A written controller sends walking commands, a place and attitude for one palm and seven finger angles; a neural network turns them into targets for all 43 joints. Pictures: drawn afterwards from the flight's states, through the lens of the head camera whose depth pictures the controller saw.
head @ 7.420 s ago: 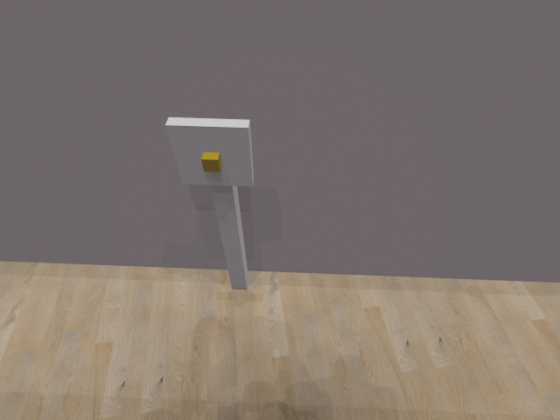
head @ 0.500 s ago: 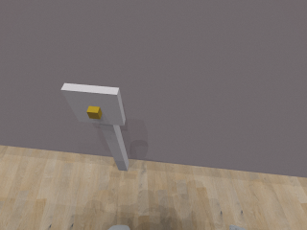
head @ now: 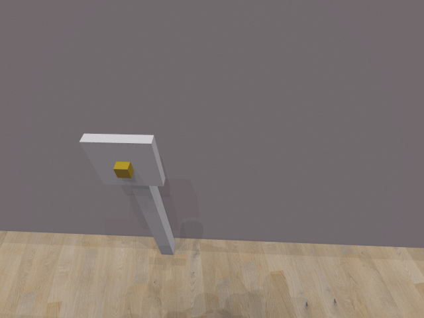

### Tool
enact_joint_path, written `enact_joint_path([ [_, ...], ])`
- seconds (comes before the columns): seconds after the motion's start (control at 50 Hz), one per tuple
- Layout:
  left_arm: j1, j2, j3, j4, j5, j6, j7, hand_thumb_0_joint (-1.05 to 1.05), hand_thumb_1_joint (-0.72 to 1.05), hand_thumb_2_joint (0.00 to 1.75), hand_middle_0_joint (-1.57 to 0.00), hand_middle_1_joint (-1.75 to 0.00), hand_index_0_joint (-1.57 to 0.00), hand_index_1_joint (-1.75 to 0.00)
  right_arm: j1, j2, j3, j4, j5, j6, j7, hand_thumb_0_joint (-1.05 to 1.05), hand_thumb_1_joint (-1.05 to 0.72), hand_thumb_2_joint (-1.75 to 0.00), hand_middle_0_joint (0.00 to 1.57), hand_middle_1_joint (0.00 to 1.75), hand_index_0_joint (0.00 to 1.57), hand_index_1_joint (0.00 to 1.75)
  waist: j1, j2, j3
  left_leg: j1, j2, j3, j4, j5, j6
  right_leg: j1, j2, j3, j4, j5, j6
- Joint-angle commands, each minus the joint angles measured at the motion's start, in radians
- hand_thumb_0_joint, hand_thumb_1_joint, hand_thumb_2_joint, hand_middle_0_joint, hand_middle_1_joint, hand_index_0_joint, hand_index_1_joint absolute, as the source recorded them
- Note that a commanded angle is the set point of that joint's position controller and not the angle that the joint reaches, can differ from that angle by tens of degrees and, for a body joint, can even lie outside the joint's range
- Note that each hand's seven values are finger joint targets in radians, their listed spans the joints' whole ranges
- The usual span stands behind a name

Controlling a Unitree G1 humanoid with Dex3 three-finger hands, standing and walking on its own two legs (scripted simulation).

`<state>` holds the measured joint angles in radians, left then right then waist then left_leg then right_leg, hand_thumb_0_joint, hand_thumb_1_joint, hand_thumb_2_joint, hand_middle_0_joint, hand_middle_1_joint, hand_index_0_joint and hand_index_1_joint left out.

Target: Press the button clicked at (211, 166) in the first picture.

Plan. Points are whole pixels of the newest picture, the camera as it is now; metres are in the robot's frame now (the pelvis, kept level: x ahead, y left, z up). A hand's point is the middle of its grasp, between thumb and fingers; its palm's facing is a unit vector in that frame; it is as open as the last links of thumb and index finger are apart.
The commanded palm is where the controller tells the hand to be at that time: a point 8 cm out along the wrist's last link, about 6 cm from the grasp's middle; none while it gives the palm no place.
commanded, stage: come to a stop and stand still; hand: left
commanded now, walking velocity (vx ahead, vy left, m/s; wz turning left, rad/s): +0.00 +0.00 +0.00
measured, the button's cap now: (124, 168) +0.48 +0.27 -0.05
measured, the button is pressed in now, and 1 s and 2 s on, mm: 0 0 0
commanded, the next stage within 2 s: look again from close up in 0.56 s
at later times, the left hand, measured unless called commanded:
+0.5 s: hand out of the picture +0.01 +0.16 -0.17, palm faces +0.03 -0.98 -0.20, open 7.3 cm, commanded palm none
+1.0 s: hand out of the picture +0.02 +0.21 -0.19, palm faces +0.01 -0.98 -0.19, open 7.4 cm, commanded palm none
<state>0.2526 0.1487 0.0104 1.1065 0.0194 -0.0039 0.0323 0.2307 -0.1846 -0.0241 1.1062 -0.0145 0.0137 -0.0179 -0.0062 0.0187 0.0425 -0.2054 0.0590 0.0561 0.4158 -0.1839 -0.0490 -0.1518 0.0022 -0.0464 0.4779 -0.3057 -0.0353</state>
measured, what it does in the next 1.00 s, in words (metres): stands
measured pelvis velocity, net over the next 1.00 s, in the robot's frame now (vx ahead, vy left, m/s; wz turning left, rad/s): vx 0.00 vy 0.03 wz -0.01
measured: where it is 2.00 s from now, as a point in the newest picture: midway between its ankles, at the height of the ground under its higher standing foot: outside the picture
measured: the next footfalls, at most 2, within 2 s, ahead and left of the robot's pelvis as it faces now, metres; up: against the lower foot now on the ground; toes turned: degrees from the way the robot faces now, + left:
none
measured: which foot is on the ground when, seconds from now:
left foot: down 0.00-1.00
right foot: down 0.00-1.00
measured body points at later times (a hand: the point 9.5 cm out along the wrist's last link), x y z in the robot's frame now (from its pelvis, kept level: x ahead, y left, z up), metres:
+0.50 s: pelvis +0.02 -0.01 +0.00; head +0.03 -0.02 +0.45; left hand +0.01 +0.21 -0.16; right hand -0.01 -0.21 -0.17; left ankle +0.02 +0.15 -0.74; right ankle -0.03 -0.09 -0.74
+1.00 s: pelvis +0.00 +0.03 -0.01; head -0.01 +0.05 +0.44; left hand +0.02 +0.26 -0.17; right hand +0.07 -0.20 -0.14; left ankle +0.03 +0.13 -0.74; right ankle -0.03 -0.09 -0.74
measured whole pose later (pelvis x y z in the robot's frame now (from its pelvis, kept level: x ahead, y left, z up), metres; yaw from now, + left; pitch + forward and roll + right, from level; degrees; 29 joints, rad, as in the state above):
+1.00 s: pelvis +0.00 +0.03 -0.01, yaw -1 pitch -2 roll -1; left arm 0.31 0.18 -0.01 1.04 0.03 0.00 0.05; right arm 0.22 -0.15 0.00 1.01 -0.01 -0.01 -0.02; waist 0.02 -0.03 0.00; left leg -0.26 0.00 0.04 0.56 -0.26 0.04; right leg -0.14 0.00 -0.03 0.50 -0.32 0.00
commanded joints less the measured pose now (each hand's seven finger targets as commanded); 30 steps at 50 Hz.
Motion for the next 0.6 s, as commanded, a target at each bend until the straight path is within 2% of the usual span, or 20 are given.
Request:
enact_joint_path([
  [0.0,0.036,0.117,0.025,-0.026,-0.011,-0.013,0.001,0.0,0.9,0.9,-0.2,-0.3,-0.2,-0.3,0.05,-0.048,0.004,-0.009,-0.002,-0.014,-0.007,0.0,-0.9,-0.9,0.2,0.3,0.2,0.3,0.004,-0.018,0.044,0.045,0.058,-0.039,-0.052,0.049,0.024,-0.103,-0.125,0.12,-0.188,0.056,-0.005],
  [0.14,0.051,0.109,0.022,-0.006,-0.014,-0.017,0.002,0.0,0.9,0.9,-0.2,-0.3,-0.2,-0.3,0.105,-0.04,0.009,0.024,0.0,-0.022,-0.014,0.0,-0.9,-0.9,0.2,0.3,0.2,0.3,0.005,-0.005,0.01,0.05,0.068,-0.036,-0.058,0.089,0.02,-0.045,-0.117,0.104,-0.176,0.147,-0.011],
  [0.18,0.059,0.102,0.02,-0.001,-0.014,-0.018,0.003,0.0,0.9,0.9,-0.2,-0.3,-0.2,-0.3,0.115,-0.038,0.009,0.029,0.001,-0.022,-0.016,0.0,-0.9,-0.9,0.2,0.3,0.2,0.3,0.006,-0.027,0.012,0.048,0.071,-0.032,-0.054,0.094,0.019,-0.038,-0.117,0.097,-0.175,0.168,-0.01],
  [0.28,0.073,0.09,0.018,0.006,-0.014,-0.018,0.006,0.0,0.9,0.9,-0.2,-0.3,-0.2,-0.3,0.133,-0.027,0.008,0.037,0.001,-0.022,-0.019,0.0,-0.9,-0.9,0.2,0.3,0.2,0.3,0.004,-0.023,0.035,0.045,0.071,-0.032,-0.051,0.097,0.019,-0.046,-0.112,0.093,-0.175,0.181,-0.009],
  [0.42,0.097,0.078,0.017,0.012,-0.012,-0.022,0.009,0.0,0.9,0.9,-0.2,-0.3,-0.2,-0.3,0.135,-0.018,0.004,0.037,0.002,-0.024,-0.022,0.0,-0.9,-0.9,0.2,0.3,0.2,0.3,0.003,-0.02,0.022,0.064,0.072,-0.031,-0.041,0.117,0.021,-0.043,-0.111,0.09,-0.16,0.237,-0.007],
  [0.58,0.114,0.071,0.016,0.015,-0.007,-0.025,0.011,0.0,0.9,0.9,-0.2,-0.3,-0.2,-0.3,0.116,-0.017,0.002,0.032,0.003,-0.024,-0.025,0.0,-0.9,-0.9,0.2,0.3,0.2,0.3,0.0,-0.036,0.042,0.074,0.076,-0.027,-0.034,0.141,0.022,-0.051,-0.112,0.088,-0.155,0.296,0.0],
])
